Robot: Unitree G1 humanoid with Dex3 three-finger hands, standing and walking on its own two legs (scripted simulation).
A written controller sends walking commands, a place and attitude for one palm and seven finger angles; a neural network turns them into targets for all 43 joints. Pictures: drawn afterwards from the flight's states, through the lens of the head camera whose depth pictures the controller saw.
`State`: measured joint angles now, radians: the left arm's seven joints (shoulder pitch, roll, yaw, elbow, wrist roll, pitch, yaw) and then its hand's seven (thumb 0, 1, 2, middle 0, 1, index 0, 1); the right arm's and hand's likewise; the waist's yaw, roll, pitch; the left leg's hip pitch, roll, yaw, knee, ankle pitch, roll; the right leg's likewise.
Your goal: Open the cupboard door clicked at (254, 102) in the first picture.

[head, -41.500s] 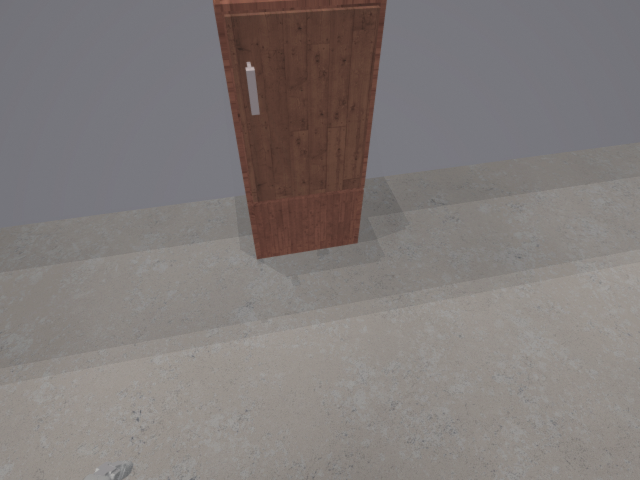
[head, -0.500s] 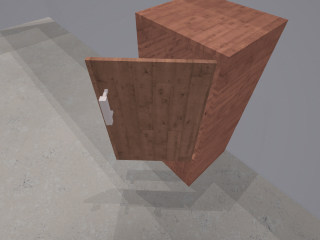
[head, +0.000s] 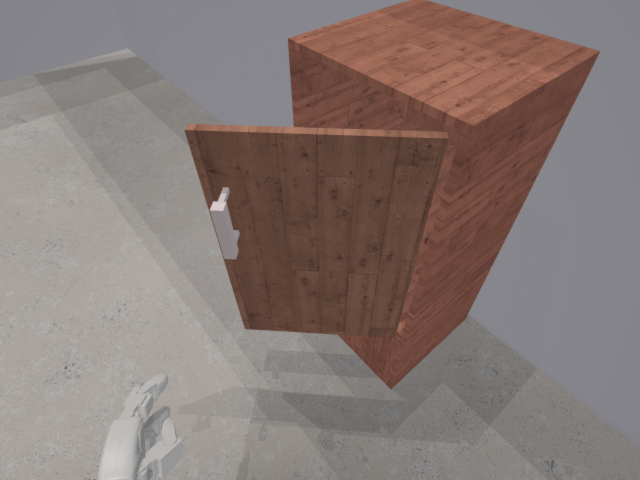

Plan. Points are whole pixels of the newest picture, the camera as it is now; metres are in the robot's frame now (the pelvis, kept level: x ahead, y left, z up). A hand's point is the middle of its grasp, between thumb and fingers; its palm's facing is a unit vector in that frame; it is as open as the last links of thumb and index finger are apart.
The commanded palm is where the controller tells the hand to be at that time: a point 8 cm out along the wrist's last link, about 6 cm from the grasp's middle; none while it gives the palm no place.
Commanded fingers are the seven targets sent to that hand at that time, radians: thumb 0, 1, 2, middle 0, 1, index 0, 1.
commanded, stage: raise the hand with hooked fingers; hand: left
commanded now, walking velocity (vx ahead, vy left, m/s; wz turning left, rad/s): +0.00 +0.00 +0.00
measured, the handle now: (228, 223) +0.53 +0.19 -0.01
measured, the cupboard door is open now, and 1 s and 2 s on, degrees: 46 46 46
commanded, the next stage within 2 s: move the hooked fingers beside the handle in 1.94 s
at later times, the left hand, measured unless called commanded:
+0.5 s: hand (179, 442) +0.18 +0.18 -0.03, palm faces -0.08 -0.99 -0.10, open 10.0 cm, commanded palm +0.15 +0.25 -0.03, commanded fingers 0.00 0.11 0.56 -0.26 -0.81 -0.26 -0.81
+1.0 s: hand (133, 405) +0.21 +0.25 -0.01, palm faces -0.03 -1.00 -0.05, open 12.9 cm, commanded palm +0.19 +0.30 -0.01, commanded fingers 0.00 -0.48 0.31 -0.30 -1.18 -0.30 -1.18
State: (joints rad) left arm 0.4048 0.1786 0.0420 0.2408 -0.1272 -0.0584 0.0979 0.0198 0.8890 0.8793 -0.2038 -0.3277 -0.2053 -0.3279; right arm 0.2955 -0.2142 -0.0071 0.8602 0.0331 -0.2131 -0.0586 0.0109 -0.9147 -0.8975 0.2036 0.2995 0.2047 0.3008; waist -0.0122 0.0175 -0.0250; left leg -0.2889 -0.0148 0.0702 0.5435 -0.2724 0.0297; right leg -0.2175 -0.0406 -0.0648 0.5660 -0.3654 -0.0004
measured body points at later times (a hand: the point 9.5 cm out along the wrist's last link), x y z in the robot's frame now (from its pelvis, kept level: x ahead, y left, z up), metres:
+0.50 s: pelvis -0.05 -0.03 -0.09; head +0.01 -0.02 +0.35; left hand +0.18 +0.24 -0.02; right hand +0.16 -0.26 -0.17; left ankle +0.01 +0.10 -0.73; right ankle -0.04 -0.11 -0.73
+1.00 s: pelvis -0.04 +0.01 -0.06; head +0.02 +0.03 +0.38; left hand +0.21 +0.30 -0.01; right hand +0.12 -0.25 -0.13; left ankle +0.01 +0.10 -0.73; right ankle -0.04 -0.11 -0.73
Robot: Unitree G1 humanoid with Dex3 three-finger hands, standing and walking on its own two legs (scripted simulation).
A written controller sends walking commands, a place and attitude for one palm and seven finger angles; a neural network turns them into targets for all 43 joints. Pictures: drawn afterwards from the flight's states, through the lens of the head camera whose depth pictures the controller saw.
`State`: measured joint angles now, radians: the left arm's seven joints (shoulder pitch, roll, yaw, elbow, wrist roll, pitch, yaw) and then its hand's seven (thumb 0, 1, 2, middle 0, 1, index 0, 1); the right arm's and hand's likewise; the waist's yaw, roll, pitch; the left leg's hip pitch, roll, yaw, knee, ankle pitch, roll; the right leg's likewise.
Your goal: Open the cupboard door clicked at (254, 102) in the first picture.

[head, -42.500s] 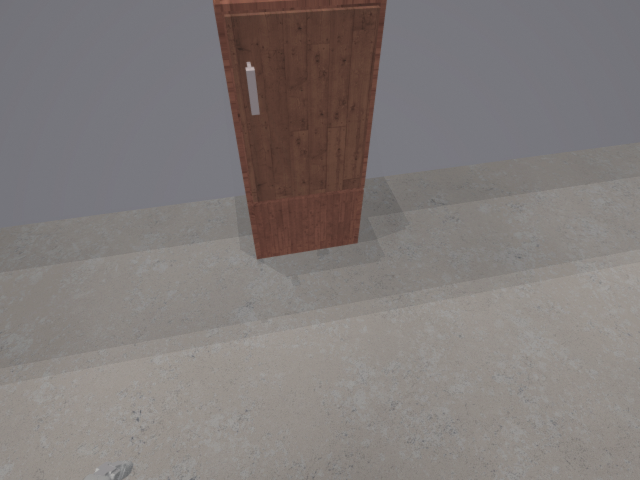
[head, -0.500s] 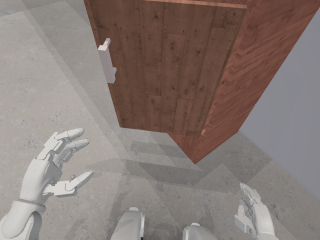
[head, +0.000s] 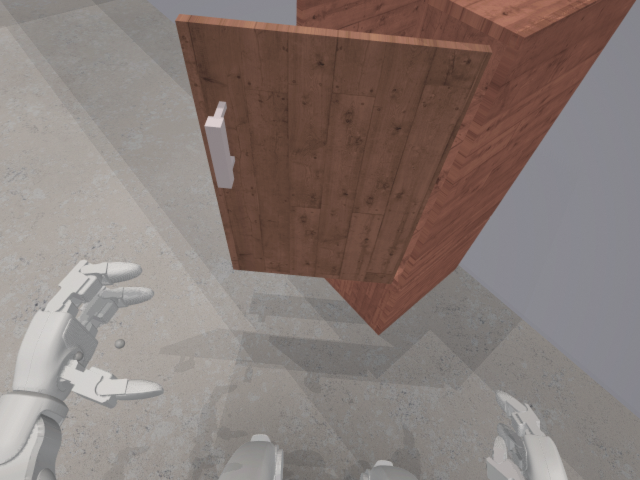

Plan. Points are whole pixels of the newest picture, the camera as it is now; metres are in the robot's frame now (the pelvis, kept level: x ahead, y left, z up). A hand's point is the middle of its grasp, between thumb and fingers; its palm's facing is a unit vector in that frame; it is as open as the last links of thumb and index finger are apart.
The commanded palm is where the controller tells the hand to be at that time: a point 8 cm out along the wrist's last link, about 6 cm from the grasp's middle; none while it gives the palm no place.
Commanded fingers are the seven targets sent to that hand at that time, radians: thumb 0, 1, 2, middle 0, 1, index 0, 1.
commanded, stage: raise the hand with hooked fingers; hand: left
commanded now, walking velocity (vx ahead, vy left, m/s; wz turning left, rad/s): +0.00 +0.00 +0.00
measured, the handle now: (223, 146) +0.57 +0.19 +0.06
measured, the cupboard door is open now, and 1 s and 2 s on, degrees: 46 46 46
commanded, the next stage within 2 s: move the hooked fingers beside the handle in 0.94 s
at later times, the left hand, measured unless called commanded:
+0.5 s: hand (78, 292) +0.29 +0.29 +0.08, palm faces +0.00 -1.00 -0.05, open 13.9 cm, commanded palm +0.27 +0.33 +0.08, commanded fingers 0.00 -0.50 0.30 -0.30 -1.20 -0.30 -1.20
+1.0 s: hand (105, 295) +0.29 +0.26 +0.08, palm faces +0.01 -1.00 -0.05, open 13.9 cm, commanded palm +0.27 +0.31 +0.08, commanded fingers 0.00 -0.50 0.30 -0.30 -1.20 -0.30 -1.20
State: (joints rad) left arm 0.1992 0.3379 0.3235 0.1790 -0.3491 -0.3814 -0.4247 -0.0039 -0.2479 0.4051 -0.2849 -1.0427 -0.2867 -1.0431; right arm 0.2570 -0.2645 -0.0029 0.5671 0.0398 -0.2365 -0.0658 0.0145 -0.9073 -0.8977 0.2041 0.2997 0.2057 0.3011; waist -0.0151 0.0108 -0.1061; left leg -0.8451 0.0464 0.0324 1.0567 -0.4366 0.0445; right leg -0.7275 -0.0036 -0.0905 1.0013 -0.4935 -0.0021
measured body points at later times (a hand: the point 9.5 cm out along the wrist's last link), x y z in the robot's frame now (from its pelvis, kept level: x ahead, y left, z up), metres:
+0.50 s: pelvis +0.01 +0.01 +0.01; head +0.07 +0.02 +0.46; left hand +0.29 +0.34 +0.08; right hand +0.16 -0.24 -0.07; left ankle +0.05 +0.09 -0.67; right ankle +0.00 -0.13 -0.67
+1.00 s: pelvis +0.01 -0.02 +0.01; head +0.07 -0.01 +0.46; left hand +0.29 +0.31 +0.08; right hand +0.16 -0.27 -0.07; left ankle +0.05 +0.09 -0.67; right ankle +0.00 -0.13 -0.67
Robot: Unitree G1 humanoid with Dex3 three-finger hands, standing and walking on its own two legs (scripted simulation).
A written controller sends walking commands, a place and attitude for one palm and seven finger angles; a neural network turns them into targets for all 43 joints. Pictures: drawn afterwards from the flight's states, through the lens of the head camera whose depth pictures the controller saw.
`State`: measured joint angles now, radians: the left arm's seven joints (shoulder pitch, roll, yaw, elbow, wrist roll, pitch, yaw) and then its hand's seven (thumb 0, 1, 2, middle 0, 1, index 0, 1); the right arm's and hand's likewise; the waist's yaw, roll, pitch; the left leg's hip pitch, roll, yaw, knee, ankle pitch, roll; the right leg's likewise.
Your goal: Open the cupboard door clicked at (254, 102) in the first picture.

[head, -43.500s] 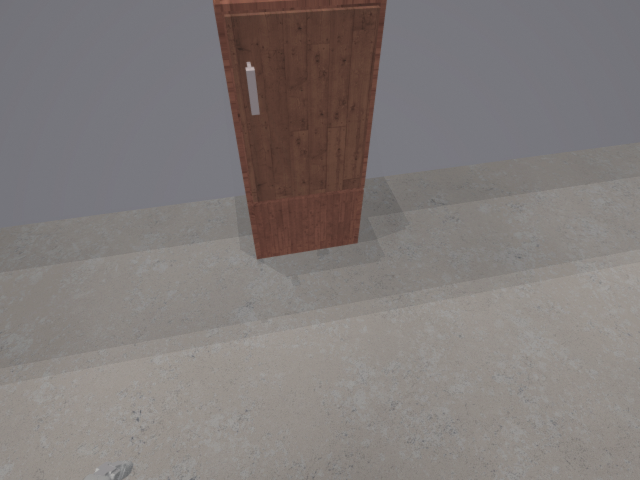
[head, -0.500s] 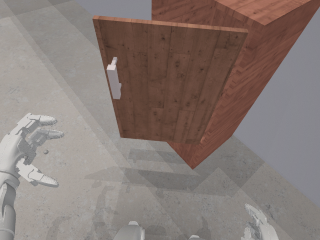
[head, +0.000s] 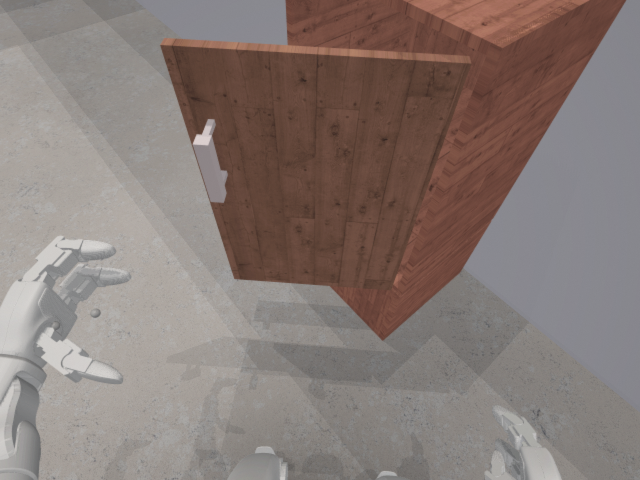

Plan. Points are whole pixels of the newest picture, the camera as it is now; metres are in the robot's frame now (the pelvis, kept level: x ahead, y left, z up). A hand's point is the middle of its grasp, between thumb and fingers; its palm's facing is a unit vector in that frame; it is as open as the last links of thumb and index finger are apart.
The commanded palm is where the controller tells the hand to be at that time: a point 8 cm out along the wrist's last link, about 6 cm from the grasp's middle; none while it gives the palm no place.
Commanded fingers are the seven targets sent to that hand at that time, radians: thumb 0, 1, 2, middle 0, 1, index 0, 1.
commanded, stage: move the hooked fingers beside the handle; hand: left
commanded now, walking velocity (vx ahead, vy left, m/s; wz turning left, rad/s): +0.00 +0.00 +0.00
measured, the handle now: (214, 161) +0.56 +0.20 +0.04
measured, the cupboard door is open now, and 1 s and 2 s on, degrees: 46 46 46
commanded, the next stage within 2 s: none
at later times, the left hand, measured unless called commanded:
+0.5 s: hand (117, 267) +0.35 +0.27 +0.06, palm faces -0.01 -1.00 -0.02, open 13.9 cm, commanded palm +0.33 +0.32 +0.06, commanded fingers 0.00 -0.50 0.30 -0.30 -1.20 -0.30 -1.20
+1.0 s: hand (139, 222) +0.43 +0.27 +0.05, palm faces -0.03 -1.00 +0.00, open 13.9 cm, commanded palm +0.40 +0.32 +0.05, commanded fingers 0.00 -0.50 0.30 -0.30 -1.20 -0.30 -1.20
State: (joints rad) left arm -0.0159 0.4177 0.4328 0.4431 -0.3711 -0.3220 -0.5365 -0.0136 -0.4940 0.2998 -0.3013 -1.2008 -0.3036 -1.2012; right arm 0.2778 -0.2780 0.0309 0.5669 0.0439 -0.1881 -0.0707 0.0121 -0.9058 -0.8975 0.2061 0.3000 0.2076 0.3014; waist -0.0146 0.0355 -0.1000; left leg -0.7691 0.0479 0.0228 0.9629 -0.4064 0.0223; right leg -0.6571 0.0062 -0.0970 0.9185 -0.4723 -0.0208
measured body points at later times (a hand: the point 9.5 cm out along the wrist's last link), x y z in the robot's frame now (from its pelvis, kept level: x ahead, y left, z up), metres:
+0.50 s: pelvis +0.00 +0.00 +0.00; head +0.08 +0.00 +0.44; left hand +0.34 +0.33 +0.06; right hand +0.12 -0.27 -0.10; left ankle +0.04 +0.10 -0.68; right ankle -0.01 -0.11 -0.68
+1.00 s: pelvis +0.00 +0.02 -0.01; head +0.10 +0.04 +0.42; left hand +0.42 +0.33 +0.05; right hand +0.07 -0.25 -0.11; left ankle +0.04 +0.10 -0.68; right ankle -0.01 -0.11 -0.68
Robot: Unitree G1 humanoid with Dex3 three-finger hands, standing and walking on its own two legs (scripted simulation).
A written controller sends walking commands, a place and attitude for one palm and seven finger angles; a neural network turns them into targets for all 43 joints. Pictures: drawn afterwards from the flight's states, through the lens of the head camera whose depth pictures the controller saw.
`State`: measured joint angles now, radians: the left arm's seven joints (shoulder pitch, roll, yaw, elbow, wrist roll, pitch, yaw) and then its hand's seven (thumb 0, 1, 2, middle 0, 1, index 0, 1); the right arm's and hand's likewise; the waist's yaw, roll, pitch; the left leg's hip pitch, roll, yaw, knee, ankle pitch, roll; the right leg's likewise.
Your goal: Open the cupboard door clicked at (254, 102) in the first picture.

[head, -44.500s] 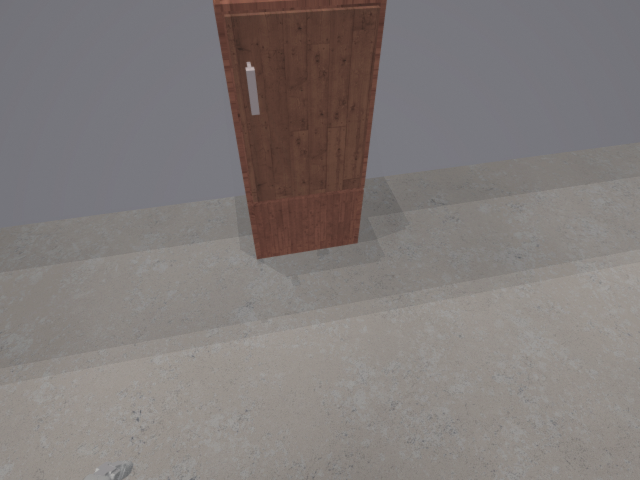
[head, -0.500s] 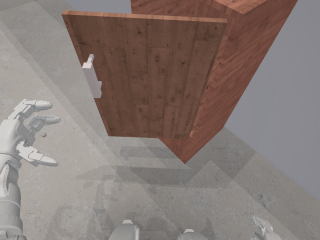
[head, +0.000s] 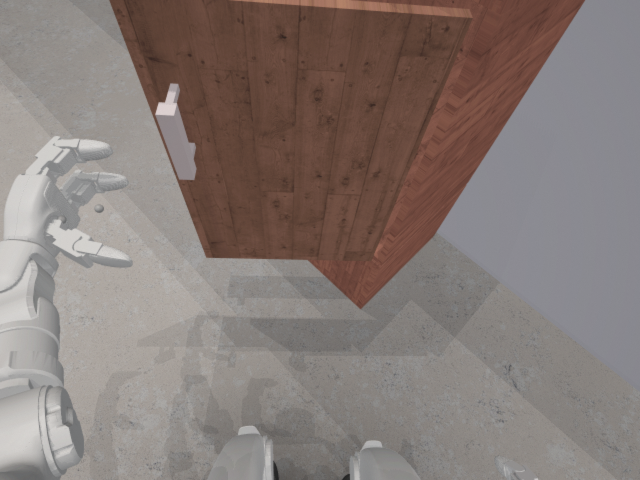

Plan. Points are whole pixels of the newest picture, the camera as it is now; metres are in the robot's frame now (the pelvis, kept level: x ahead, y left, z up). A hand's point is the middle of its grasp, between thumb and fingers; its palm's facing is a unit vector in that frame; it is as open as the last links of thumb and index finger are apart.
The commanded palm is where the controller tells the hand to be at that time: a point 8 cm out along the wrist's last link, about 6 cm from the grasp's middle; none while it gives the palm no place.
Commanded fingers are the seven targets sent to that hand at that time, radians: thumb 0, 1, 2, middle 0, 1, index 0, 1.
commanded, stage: move the hooked fingers beside the handle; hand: left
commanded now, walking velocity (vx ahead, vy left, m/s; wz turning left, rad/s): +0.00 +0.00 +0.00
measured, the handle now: (180, 133) +0.55 +0.20 +0.05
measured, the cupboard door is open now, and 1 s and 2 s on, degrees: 46 46 46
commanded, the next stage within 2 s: slide the fingers in behind the handle in 1.44 s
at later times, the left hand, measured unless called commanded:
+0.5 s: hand (117, 168) +0.48 +0.26 +0.07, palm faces -0.01 -1.00 +0.00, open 13.9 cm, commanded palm +0.47 +0.30 +0.06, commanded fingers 0.00 -0.50 0.30 -0.30 -1.20 -0.30 -1.20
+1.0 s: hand (125, 151) +0.51 +0.26 +0.06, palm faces +0.03 -1.00 -0.03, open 13.9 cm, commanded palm +0.49 +0.29 +0.06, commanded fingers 0.00 -0.50 0.30 -0.30 -1.20 -0.30 -1.20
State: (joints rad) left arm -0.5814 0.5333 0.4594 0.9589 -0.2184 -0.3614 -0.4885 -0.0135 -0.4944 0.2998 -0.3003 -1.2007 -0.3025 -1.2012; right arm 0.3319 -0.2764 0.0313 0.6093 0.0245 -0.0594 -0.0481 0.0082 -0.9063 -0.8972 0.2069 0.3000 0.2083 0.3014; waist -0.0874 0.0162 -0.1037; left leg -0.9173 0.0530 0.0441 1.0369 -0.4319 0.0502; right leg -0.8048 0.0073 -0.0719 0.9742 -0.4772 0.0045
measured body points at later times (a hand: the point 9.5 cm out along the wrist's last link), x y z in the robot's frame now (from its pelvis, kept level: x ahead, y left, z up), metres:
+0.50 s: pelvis -0.01 +0.00 -0.01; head +0.12 +0.04 +0.42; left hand +0.47 +0.31 +0.07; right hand +0.01 -0.28 -0.11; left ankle +0.03 +0.09 -0.67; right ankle -0.01 -0.13 -0.67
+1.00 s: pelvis +0.01 -0.01 -0.01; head +0.15 +0.02 +0.41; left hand +0.50 +0.31 +0.07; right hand -0.01 -0.28 -0.11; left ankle +0.03 +0.08 -0.67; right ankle -0.01 -0.13 -0.67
